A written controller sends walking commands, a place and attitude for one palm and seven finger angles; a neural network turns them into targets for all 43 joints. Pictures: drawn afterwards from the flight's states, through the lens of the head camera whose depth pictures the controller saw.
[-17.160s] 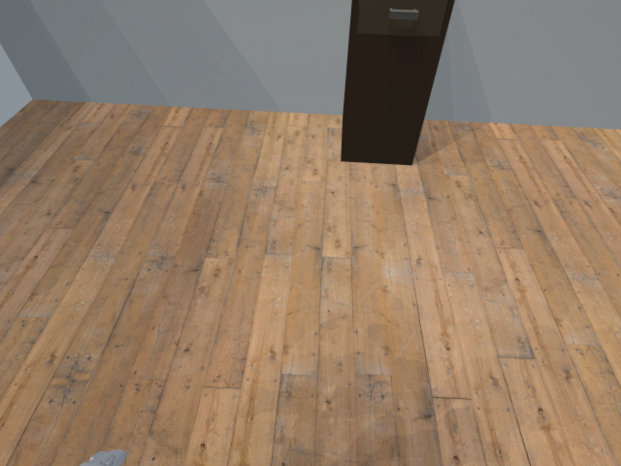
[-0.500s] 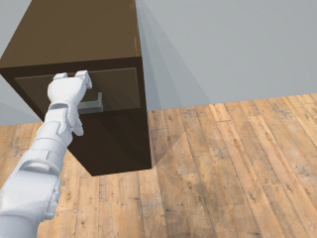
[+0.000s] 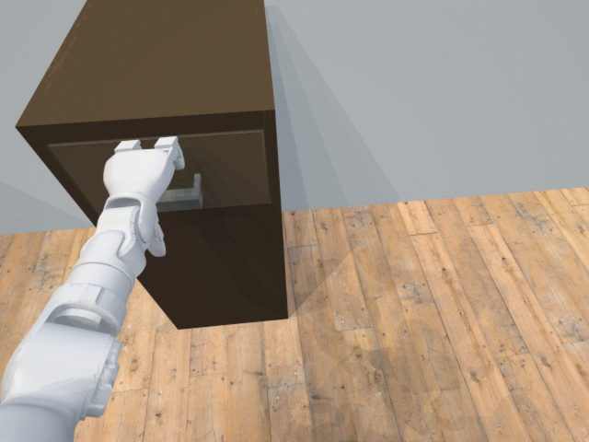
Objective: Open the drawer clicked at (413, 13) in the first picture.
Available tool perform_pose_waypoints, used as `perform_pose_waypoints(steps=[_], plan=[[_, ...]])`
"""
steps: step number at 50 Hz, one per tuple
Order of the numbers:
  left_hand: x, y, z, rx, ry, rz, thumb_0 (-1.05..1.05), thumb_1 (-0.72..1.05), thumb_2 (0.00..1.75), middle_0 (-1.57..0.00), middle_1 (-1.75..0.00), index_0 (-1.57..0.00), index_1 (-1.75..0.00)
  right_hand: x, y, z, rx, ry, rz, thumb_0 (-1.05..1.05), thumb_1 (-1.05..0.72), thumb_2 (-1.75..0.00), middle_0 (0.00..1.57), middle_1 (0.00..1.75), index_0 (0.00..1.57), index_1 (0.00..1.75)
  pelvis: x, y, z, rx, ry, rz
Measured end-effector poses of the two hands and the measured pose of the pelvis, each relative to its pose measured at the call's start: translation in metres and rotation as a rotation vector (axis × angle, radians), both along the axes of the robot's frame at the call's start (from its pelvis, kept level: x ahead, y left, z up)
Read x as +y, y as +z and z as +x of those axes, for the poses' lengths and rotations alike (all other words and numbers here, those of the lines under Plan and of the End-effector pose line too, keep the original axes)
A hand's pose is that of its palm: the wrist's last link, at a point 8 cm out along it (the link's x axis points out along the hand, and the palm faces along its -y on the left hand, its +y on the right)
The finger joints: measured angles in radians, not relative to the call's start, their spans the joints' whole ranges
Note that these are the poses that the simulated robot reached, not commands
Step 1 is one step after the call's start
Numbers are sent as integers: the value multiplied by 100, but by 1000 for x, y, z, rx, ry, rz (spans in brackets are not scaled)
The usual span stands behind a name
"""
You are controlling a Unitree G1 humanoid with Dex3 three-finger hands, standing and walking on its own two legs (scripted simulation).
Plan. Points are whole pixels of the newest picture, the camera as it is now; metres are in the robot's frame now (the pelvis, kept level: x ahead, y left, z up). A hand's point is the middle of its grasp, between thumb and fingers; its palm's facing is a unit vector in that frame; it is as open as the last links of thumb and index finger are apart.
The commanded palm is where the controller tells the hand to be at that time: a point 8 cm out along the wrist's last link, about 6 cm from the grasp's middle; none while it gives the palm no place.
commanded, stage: re-aim the fingers above the handle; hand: left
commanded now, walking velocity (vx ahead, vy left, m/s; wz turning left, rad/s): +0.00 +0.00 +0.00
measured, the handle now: (170, 190) +0.52 +0.21 +0.00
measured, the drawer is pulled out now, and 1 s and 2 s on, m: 0.00 0.00 0.00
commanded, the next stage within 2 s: lower the fingers behind the handle in 0.28 s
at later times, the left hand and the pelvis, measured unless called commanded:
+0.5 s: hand (161, 192) +0.47 +0.20 +0.05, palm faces -0.05 -0.03 -1.00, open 13.8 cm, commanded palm +0.45 +0.21 +0.10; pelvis +0.00 -0.01 +0.00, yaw -1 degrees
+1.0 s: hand (160, 206) +0.48 +0.22 +0.01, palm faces -0.06 -0.05 -1.00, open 13.8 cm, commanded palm +0.46 +0.22 +0.07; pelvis +0.01 +0.00 -0.01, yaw -1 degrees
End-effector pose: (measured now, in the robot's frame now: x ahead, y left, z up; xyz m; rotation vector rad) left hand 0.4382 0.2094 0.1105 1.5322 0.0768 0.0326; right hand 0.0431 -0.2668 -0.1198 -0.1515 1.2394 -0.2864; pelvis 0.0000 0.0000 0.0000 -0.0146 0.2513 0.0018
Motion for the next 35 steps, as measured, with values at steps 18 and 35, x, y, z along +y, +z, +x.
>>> perform_pose_waypoints(steps=[18,35], plan=[[-3,-1,13,33,24,14,0,-49,30,-32,-120,-32,-120,-7,-2,-20,35,-25,-11,1,-90,-90,20,30,21,30,-8,-1,-3,15,-4,4],[1,-27,20,40,34,1,0,-49,30,-32,-120,-32,-120,-10,-3,-33,82,-52,-26,1,-91,-90,20,30,21,30,-8,-5,2,57,-13,0]])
